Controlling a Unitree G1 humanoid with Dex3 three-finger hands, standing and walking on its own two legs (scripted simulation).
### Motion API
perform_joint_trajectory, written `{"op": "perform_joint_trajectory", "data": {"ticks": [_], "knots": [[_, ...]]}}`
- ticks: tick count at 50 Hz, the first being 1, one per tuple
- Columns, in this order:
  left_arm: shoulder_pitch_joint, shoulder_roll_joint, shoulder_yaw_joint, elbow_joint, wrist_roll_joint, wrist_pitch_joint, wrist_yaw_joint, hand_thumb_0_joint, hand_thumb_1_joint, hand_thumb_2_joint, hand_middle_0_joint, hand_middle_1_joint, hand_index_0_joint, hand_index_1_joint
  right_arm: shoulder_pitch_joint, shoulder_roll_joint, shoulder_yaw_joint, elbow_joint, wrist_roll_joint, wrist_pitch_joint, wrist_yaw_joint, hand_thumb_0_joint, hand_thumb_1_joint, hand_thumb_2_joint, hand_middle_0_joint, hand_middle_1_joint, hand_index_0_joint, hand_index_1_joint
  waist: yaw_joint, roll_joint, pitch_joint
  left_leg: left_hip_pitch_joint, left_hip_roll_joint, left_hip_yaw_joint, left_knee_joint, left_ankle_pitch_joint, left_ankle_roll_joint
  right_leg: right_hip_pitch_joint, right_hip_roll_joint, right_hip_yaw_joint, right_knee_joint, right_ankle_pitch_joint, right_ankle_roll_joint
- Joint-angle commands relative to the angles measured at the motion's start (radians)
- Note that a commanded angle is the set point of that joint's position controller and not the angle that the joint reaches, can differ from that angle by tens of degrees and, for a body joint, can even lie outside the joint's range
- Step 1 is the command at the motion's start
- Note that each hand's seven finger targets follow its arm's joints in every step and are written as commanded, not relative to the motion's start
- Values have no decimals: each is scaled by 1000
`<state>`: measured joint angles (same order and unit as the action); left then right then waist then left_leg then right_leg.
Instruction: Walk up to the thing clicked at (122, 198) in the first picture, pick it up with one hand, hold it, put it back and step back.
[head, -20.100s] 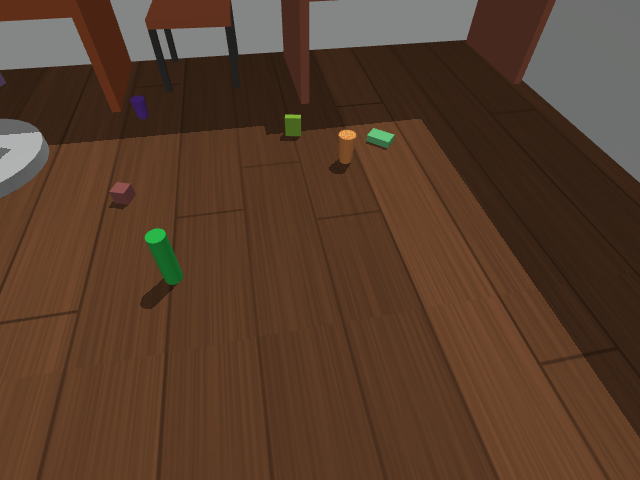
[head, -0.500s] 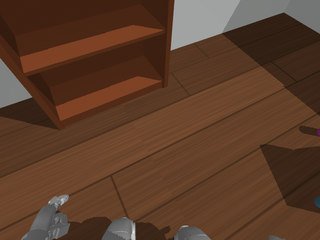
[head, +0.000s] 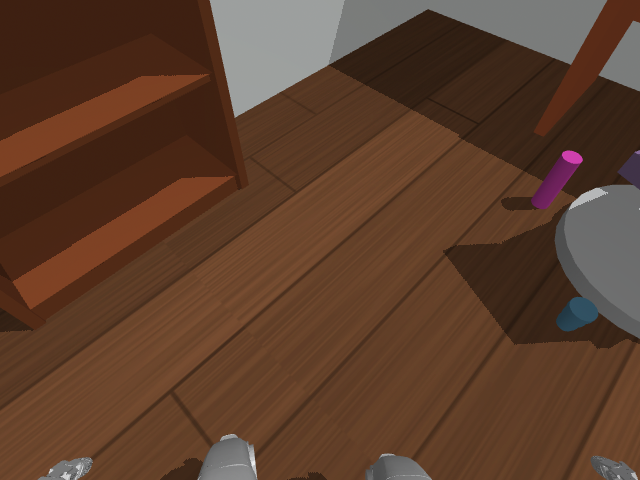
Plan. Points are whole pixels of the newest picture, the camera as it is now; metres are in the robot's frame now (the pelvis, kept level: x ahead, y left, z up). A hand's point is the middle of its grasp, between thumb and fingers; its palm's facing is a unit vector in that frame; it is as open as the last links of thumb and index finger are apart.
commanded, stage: walk up
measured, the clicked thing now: out of the picture +0.05 -1.49 -0.69
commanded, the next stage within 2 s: none
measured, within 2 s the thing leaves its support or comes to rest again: neither
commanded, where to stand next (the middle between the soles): +0.07 -0.02 m, yaw -12 degrees
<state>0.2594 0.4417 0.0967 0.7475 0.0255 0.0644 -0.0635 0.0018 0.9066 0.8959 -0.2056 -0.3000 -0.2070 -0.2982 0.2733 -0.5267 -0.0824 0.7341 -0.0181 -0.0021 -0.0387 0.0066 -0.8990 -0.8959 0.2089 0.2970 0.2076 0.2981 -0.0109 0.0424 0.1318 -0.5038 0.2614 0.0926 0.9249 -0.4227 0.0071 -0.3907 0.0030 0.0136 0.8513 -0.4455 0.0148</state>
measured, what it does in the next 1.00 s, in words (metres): steps on the spot, turning right: left foot, then right foot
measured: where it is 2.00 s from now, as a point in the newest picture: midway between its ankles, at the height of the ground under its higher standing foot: outside the picture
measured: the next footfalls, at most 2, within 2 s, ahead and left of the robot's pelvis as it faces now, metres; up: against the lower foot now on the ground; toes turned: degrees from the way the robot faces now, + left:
left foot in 0.30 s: +0.07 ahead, +0.10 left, +0.00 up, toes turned -17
right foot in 0.74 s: +0.00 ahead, -0.11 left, +0.00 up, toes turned -40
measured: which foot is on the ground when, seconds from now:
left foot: up 0.00-0.28, down 0.30-0.74, up 0.76-1.00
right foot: down 0.00-0.34, up 0.36-0.72, down 0.74-1.00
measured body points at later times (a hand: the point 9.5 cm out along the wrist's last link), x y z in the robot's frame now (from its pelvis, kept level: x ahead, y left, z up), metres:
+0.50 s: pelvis -0.01 +0.04 +0.04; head +0.05 +0.02 +0.49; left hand +0.21 +0.30 -0.07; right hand -0.01 -0.29 -0.06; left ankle +0.03 +0.11 -0.69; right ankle -0.04 -0.10 -0.63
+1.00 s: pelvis +0.02 +0.04 +0.02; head +0.02 -0.01 +0.47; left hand +0.34 +0.14 -0.05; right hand -0.16 -0.25 -0.10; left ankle +0.18 +0.10 -0.65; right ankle -0.03 -0.09 -0.69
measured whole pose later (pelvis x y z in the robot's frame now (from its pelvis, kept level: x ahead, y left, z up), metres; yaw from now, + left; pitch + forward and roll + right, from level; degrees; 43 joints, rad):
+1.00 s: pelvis +0.02 +0.04 +0.02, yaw -52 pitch -2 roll +1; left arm 0.25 0.39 0.01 0.67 0.03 0.00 0.02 0.00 0.90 0.90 -0.21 -0.30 -0.21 -0.30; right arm 0.19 -0.43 -0.07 0.75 -0.01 0.06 0.04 0.01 -0.91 -0.90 0.20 0.30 0.20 0.30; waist -0.01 0.06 0.14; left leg -0.52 0.06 -0.04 1.00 -0.41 -0.02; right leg -0.38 0.09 0.18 0.68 -0.26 0.00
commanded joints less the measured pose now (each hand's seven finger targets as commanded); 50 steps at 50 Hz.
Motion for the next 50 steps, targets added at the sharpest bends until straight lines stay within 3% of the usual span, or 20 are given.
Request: {"op": "perform_joint_trajectory", "data": {"ticks": [1,3,6,8,9,10,14,16,17,18,22,24,28,34,36,37,38,40,44,50], "knots": [[-3,320,86,-96,8,-48,40,0,900,900,-200,-300,-200,-300,-91,-153,-34,-76,29,-28,-17,0,-900,-900,200,300,200,300,52,-210,-70,-182,-139,-113,230,-165,-3,32,-270,536,-449,66,-283],[-44,267,66,-78,9,-58,60,0,900,900,-200,-300,-200,-300,15,-135,-25,0,27,-39,-9,0,-900,-900,200,300,200,300,5,-239,-107,-121,-145,-81,191,-65,7,64,-187,386,-318,244,-233],[8,250,48,-51,2,-77,71,0,900,900,-200,-300,-200,-300,2,-124,-19,14,7,-39,8,0,-900,-900,200,300,200,300,25,-227,-124,-47,-182,-75,116,-77,14,55,-178,396,-293,322,-242],[13,248,40,-40,-3,-87,79,0,900,900,-200,-300,-200,-300,-13,-113,-16,11,4,-41,16,0,-900,-900,200,300,200,300,25,-215,-116,-4,-196,-83,14,-77,22,51,-195,424,-276,350,-248],[67,229,35,-71,-6,-67,82,0,900,900,-200,-300,-200,-300,-152,-92,-25,-49,-18,-31,40,0,-900,-900,200,300,200,300,43,-165,-76,-56,-298,-114,-33,-143,14,65,-169,658,-347,523,-252],[98,252,36,-63,-5,-68,91,0,900,900,-200,-300,-200,-300,-154,-88,-26,-63,-18,-25,40,0,-900,-900,200,300,200,300,41,-179,-86,-54,-298,-153,-68,-150,18,120,-210,708,-344,605,-259],[29,256,39,-100,-11,-79,111,0,900,900,-200,-300,-200,-300,-74,-114,-47,-42,-8,-13,40,0,-900,-900,200,300,200,300,-24,-202,-196,95,-297,-223,-171,-50,41,147,-192,706,-323,557,-203],[-53,194,18,-135,-12,-82,110,0,900,900,-200,-300,-200,-300,-8,-155,-70,-31,-13,-21,42,0,-900,-900,200,300,200,300,-87,-42,-235,433,-158,-353,-468,20,98,-118,-55,460,-157,452,-88],[-35,122,4,-127,-13,-79,115,0,900,900,-200,-300,-200,-300,-48,-201,-85,-53,-18,-17,46,0,-900,-900,200,300,200,300,-76,212,-204,536,80,-575,-625,69,188,-305,134,145,31,24,-14],[-8,195,19,-105,1,-78,126,0,900,900,-200,-300,-200,-300,-93,-186,-82,-79,-18,-11,59,0,-900,-900,200,300,200,300,-68,110,-163,457,211,-626,-632,151,259,-316,83,112,184,-110,2],[18,157,22,-54,-18,-72,78,0,900,900,-200,-300,-200,-300,-131,-79,-55,-71,-2,-23,57,0,-900,-900,200,300,200,300,-11,57,-112,449,2,-235,-571,437,95,-241,3,65,196,99,-22],[29,129,10,-61,-25,-70,59,0,900,900,-200,-300,-200,-300,-120,-70,-48,-85,-12,-17,64,0,-900,-900,200,300,200,300,-33,139,-131,498,-39,-137,-574,379,87,-235,-2,0,118,133,-9],[-48,141,5,-87,-15,-72,49,0,900,900,-200,-300,-200,-300,-79,-101,-62,-109,-20,-7,84,0,-900,-900,200,300,200,300,-70,139,-94,465,34,-100,-623,177,135,-195,-29,-53,-25,119,-2],[17,160,14,-67,-2,-91,68,0,900,900,-200,-300,-200,-300,-95,-95,-66,-137,-10,18,105,0,-900,-900,200,300,200,300,-26,82,-142,349,39,63,-378,404,89,89,13,-132,-255,146,-35],[166,230,50,-43,14,-110,90,0,900,900,-200,-300,-200,-300,-102,-48,-47,-149,8,20,105,0,-900,-900,200,300,200,300,84,-73,-233,91,-73,118,-11,402,23,444,-13,63,-410,165,-123],[173,300,66,-71,22,-119,106,0,900,900,-200,-300,-200,-300,-113,6,-27,-174,13,17,107,0,-900,-900,200,300,200,300,92,-279,-210,-206,-216,108,159,-97,-30,564,-239,437,-432,368,-216],[173,325,61,-94,12,-114,113,0,900,900,-200,-300,-200,-300,-148,-49,-38,-197,11,24,99,0,-900,-900,200,300,200,300,100,-258,-248,-233,-219,-118,218,-260,-41,499,-361,692,-447,447,-351],[61,272,39,-121,-17,-111,124,0,900,900,-200,-300,-200,-300,-110,-78,-47,-145,13,38,88,0,-900,-900,200,300,200,300,34,-132,-197,-209,-166,-205,244,-177,-49,418,-298,540,-434,382,-300],[-19,244,27,-157,-4,-106,121,0,900,900,-200,-300,-200,-300,-47,-87,-50,-74,0,38,81,0,-900,-900,200,300,200,300,-9,-131,-120,-57,-202,-110,160,-9,-40,124,-128,376,-404,398,-202],[-28,254,54,-178,21,-78,93,0,900,900,-200,-300,-200,-300,-59,-79,-52,-54,14,24,52,0,-900,-900,200,300,200,300,17,-239,-144,45,-251,-96,14,24,-15,11,-70,451,-374,297,-200]]}}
